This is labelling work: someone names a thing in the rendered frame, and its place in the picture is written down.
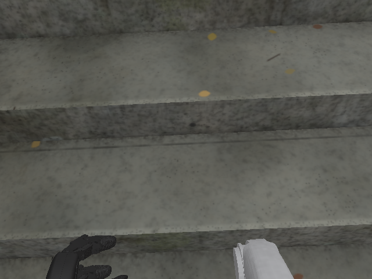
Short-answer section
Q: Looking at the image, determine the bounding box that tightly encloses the left robot hand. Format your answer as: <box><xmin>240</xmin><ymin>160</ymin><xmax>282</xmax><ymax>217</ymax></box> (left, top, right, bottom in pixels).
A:
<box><xmin>46</xmin><ymin>234</ymin><xmax>128</xmax><ymax>279</ymax></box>

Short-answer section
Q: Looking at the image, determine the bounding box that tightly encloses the robot right thigh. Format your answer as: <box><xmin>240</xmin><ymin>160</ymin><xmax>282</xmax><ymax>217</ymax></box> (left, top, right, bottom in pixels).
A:
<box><xmin>233</xmin><ymin>239</ymin><xmax>294</xmax><ymax>279</ymax></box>

